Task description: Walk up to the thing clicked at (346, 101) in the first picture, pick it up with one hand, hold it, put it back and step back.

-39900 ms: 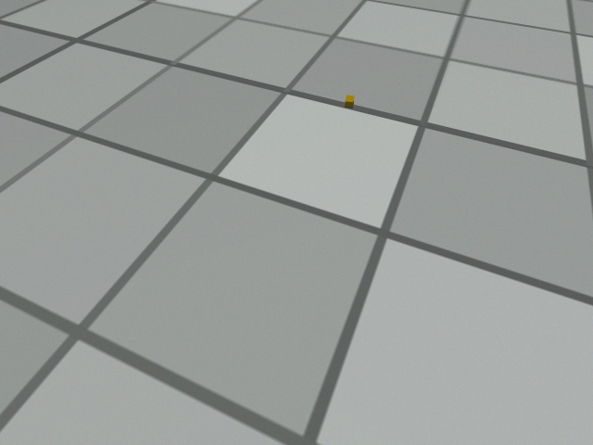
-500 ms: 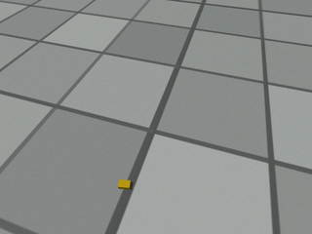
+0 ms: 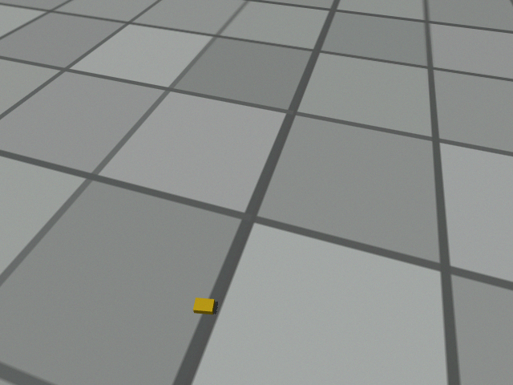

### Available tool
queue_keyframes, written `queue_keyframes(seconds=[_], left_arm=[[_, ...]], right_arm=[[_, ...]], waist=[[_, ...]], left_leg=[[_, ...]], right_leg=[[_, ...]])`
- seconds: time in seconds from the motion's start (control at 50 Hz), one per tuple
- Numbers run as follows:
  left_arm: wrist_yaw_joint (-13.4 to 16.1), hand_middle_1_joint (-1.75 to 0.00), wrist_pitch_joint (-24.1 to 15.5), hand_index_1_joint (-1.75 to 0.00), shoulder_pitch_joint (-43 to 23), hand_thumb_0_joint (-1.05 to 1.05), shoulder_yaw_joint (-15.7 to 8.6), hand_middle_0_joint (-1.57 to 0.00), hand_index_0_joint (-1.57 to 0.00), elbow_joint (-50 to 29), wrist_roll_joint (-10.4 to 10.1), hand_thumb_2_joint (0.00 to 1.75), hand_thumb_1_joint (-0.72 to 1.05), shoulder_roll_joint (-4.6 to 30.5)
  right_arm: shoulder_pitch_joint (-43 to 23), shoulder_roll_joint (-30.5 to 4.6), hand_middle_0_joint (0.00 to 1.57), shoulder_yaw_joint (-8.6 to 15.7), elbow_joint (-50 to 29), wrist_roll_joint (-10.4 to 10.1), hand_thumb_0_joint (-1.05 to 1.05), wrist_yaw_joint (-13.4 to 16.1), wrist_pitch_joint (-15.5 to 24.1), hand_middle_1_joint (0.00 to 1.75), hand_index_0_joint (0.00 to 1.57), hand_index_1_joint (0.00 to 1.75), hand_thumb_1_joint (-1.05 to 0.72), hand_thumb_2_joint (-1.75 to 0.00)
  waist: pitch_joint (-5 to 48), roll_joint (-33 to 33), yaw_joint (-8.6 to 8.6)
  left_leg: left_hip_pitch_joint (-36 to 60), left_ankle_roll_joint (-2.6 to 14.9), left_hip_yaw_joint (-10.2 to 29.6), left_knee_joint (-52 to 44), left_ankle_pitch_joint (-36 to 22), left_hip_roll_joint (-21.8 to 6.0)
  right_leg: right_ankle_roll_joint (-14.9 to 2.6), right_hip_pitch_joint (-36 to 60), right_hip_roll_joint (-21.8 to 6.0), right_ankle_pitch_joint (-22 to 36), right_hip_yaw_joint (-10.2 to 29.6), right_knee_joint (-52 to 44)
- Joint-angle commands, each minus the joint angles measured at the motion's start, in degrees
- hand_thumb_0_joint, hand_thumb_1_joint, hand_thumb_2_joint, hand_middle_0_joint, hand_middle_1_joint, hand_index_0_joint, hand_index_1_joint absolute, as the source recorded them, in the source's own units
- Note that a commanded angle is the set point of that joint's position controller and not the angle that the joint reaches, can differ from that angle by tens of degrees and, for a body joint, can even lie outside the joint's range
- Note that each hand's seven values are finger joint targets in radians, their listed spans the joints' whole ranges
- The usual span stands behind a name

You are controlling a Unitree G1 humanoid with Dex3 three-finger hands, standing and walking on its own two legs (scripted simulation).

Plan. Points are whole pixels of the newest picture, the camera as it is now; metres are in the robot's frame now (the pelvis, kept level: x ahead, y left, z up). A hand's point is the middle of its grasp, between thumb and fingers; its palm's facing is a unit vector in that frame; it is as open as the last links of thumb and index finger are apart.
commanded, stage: stand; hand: left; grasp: from above
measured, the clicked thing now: (204, 306) +0.50 +0.22 -0.77
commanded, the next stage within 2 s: rise first in 0.62 s
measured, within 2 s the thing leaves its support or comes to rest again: neither
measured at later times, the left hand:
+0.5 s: hand out of the picture +0.07 +0.26 -0.16, palm faces -0.03 -0.94 -0.35, open 7.4 cm
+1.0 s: hand (123, 374) +0.17 +0.26 -0.17, palm faces -0.04 -0.94 -0.35, open 9.1 cm
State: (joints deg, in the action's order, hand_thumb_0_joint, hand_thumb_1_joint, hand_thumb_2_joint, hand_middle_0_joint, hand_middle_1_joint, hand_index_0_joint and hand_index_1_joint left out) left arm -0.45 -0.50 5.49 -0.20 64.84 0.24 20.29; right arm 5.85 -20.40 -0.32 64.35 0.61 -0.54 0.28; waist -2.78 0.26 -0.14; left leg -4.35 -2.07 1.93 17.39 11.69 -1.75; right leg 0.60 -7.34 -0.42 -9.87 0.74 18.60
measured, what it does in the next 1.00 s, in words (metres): stands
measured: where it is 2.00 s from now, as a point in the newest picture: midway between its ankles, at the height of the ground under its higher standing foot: outside the picture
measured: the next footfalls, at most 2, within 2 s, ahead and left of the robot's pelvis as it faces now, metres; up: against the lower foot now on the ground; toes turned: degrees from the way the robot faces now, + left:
none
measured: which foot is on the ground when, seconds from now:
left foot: down 0.00-1.00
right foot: down 0.00-1.00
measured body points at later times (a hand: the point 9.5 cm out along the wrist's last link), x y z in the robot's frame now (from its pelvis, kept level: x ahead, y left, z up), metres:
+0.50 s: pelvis +0.00 +0.00 +0.00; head +0.01 +0.00 +0.45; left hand +0.07 +0.31 -0.13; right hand +0.07 -0.30 -0.14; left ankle -0.02 +0.14 -0.75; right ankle +0.00 -0.13 -0.75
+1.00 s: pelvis -0.01 +0.01 -0.02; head +0.06 +0.01 +0.42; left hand +0.17 +0.30 -0.14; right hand +0.10 -0.26 -0.15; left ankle -0.02 +0.14 -0.75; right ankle +0.00 -0.13 -0.75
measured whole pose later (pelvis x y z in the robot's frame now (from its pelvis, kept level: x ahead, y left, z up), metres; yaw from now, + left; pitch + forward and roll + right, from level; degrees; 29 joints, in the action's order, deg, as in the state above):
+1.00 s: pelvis -0.01 +0.01 -0.02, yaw +0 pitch +8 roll +0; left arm -2.1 2.0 -2.2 -8.4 55.4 6.6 19.2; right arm 12.0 -14.2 1.6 45.4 -1.1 1.2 2.4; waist 0.5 -0.5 -1.4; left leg -24.1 -1.7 2.0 35.6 19.3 -1.3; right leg 1.0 -26.4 -0.5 -16.4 1.1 34.9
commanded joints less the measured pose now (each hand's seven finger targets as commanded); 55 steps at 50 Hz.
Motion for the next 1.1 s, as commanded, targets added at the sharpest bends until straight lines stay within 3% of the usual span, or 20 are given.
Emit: queue_keyframes(seconds=[0.0,0.2,0.38,0.68,0.7,0.72,0.74,0.76,0.78,0.82,0.84,0.86,0.9,0.94,0.98,1.0,1.08], left_arm=[[0.9,-0.3,-1.4,-0.3,-1.7,0.0,-2.3,-0.2,-0.2,-3.1,0.0,0.9,0.9,12.4],[0.9,-0.3,-1.4,-0.3,-1.1,0.0,-2.1,-0.2,-0.2,-3.3,0.1,0.9,0.9,12.4],[0.9,-0.3,-1.3,-0.3,-0.8,0.0,-2.1,-0.2,-0.2,-3.3,0.1,0.9,0.9,12.6],[1.1,-0.3,-1.4,-0.3,-0.6,0.0,-2.0,-0.2,-0.2,-3.5,0.1,0.9,0.9,12.6],[1.1,-0.36,-1.4,-0.35,-0.5,0.0,-2.0,-0.2,-0.22,-3.5,0.1,0.88,0.9,12.7],[1.6,-0.44,-6.7,-0.43,-20.6,0.0,-2.2,-0.28,-0.27,-23.6,-2.6,0.87,0.82,2.0],[2.1,-0.49,-6.2,-0.51,-25.8,0.0,-3.5,-0.28,-0.24,-19.4,-2.3,0.87,0.74,5.8],[2.3,-0.53,-3.6,-0.57,-15.0,0.0,-6.6,-0.27,-0.23,-6.8,-1.2,0.89,0.66,9.7],[1.4,-0.61,-2.6,-0.63,-10.8,0.0,-7.4,-0.26,-0.25,-4.8,-0.6,0.84,0.58,9.9],[0.4,-0.71,-3.2,-0.72,-17.3,0.0,-10.0,-0.28,-0.27,-10.0,1.8,0.82,0.42,14.9],[-0.4,-0.78,-2.6,-0.77,-12.3,0.0,-11.2,-0.26,-0.26,-8.2,3.5,0.8,0.34,14.9],[-1.2,-0.84,-1.5,-0.82,-6.9,0.0,-10.7,-0.24,-0.26,-4.3,5.1,0.8,0.26,12.3],[-1.5,-0.83,0.1,-0.82,-1.2,0.0,-12.6,-0.29,-0.3,-8.5,7.0,0.79,0.1,12.9],[-0.7,-0.85,2.9,-0.84,-3.0,0.0,-11.5,-0.29,-0.3,-15.5,7.7,0.78,-0.06,11.5],[-0.2,-0.81,6.9,-0.82,-3.8,0.0,-9.0,-0.32,-0.32,-14.8,8.7,0.77,-0.22,8.0],[0.1,-0.8,8.4,-0.81,-4.6,0.0,-9.1,-0.34,-0.33,-15.8,9.0,0.77,-0.29,8.2],[0.4,-0.83,11.1,-0.84,-3.6,0.0,-7.8,-0.34,-0.33,-21.8,9.0,0.78,-0.35,5.6]], right_arm=[[-1.7,-11.9,0.2,2.4,-3.1,-0.2,0.0,1.0,1.4,0.3,0.2,0.3,-0.9,-0.9],[-1.5,-12.2,0.2,2.7,-3.0,-0.2,0.0,1.0,1.3,0.3,0.2,0.3,-0.9,-0.9],[-0.9,-11.9,0.2,2.7,-2.8,-0.2,0.0,0.8,1.1,0.3,0.2,0.3,-0.9,-0.9],[-0.4,-12.0,0.2,2.8,-2.9,-0.2,0.0,0.9,1.1,0.3,0.2,0.3,-0.9,-0.9],[-0.4,-11.7,0.2,2.6,-2.9,-0.2,0.0,0.9,1.2,0.31,0.2,0.31,-0.93,-0.92],[0.0,-2.2,0.2,0.2,-18.6,-3.9,0.0,2.1,4.2,0.3,0.2,0.3,-0.98,-0.92],[2.8,-3.8,0.2,0.5,-15.1,-3.9,0.0,2.7,4.2,0.3,0.2,0.3,-0.9,-0.88],[4.1,-5.4,0.2,1.1,-14.2,-3.7,0.0,3.1,3.7,0.3,0.2,0.3,-0.85,-0.89],[4.4,-5.4,0.2,2.1,-16.0,-3.6,0.0,3.0,3.3,0.3,0.2,0.3,-0.84,-0.88],[6.4,-5.8,0.2,4.1,-17.8,-2.7,0.0,3.5,3.9,0.3,0.2,0.3,-0.87,-0.89],[6.9,-5.5,0.2,4.7,-19.1,-2.2,0.0,3.4,4.2,0.3,0.2,0.3,-0.87,-0.89],[8.6,-5.3,0.2,5.3,-19.5,-1.6,0.0,3.0,4.1,0.3,0.2,0.3,-0.9,-0.9],[8.6,-4.6,0.2,5.9,-22.9,-1.7,0.0,2.7,4.3,0.3,0.2,0.3,-0.91,-0.9],[6.9,-4.1,0.2,5.8,-26.4,-2.1,0.0,2.6,4.0,0.3,0.2,0.3,-0.89,-0.89],[5.2,-3.9,0.2,5.3,-28.7,-2.4,0.0,2.5,4.0,0.3,0.2,0.3,-0.9,-0.89],[4.8,-3.7,0.2,5.4,-29.7,-2.5,0.0,2.5,4.1,0.3,0.2,0.3,-0.91,-0.9],[6.3,-3.2,0.2,5.7,-32.1,-2.3,0.0,1.8,5.1,0.3,0.2,0.3,-0.92,-0.9]], waist=[[4.5,0.5,0.22],[4.5,0.5,0.26],[3.2,-0.4,0.19],[5.3,-0.3,0.01],[5.0,-0.7,0.13],[1.6,0.2,-6.29],[3.8,0.3,-4.39],[2.0,-4.2,-3.75],[2.4,-3.6,-1.57],[11.5,-2.0,-1.39],[15.0,0.4,-0.93],[16.2,-0.9,-0.73],[20.2,1.9,2.54],[21.3,4.1,2.38],[14.7,1.3,0.58],[13.9,-0.3,0.25],[14.9,-1.8,-0.58]], left_leg=[[-0.4,2.63,3.1,-2.0,-10.8,-5.7],[-0.1,2.78,3.0,-1.9,-9.9,-5.7],[-1.5,2.69,3.3,-2.7,-5.9,-5.3],[-0.4,2.84,3.1,-1.8,-9.9,-5.5],[-0.1,2.67,3.0,-1.7,-11.6,-5.5],[-8.8,2.43,-4.4,3.3,-2.7,2.2],[-9.3,2.63,-4.2,4.2,-1.3,2.6],[-11.9,2.99,-4.0,5.7,0.2,2.9],[-13.2,2.74,-4.3,7.4,-0.8,2.6],[-13.6,2.72,-3.9,11.1,-4.0,2.7],[-14.5,2.47,-3.7,13.2,-7.1,3.1],[-16.7,2.39,-3.4,15.8,-8.3,3.3],[-17.0,1.85,-3.6,16.8,-11.3,3.9],[-15.4,1.38,-3.3,15.7,-11.5,3.7],[-18.7,1.47,-2.7,16.3,-8.4,3.2],[-20.5,1.72,-2.6,17.6,-7.1,3.0],[-24.3,1.79,-2.3,22.2,-4.0,2.3]], right_leg=[[-1.82,2.1,-6.6,11.0,4.4,-1.6],[-1.69,1.7,-6.6,10.3,4.5,-1.8],[-1.75,0.7,-6.3,5.5,4.6,-2.7],[-1.7,2.6,-6.6,11.0,4.4,-1.2],[-1.76,2.0,-6.6,12.1,4.5,-1.0],[-0.43,-10.0,0.0,5.5,-1.1,1.8],[-0.27,-7.1,-0.2,2.8,-1.4,2.3],[-0.4,-8.4,0.5,0.2,-2.2,2.9],[-0.67,-8.9,0.5,-0.1,-2.5,4.5],[-0.44,-8.3,0.1,4.5,-1.6,8.5],[-0.71,-7.8,-0.2,7.8,-1.6,11.3],[-0.75,-8.9,0.0,8.9,-1.8,13.6],[-1.15,-6.1,0.0,11.0,-1.6,15.0],[-1.35,-6.6,0.3,9.9,-1.7,14.1],[-1.25,-11.0,0.8,6.3,-2.4,14.0],[-1.09,-12.8,0.8,4.9,-2.5,14.7],[-1.06,-18.7,1.3,0.9,-3.1,19.7]])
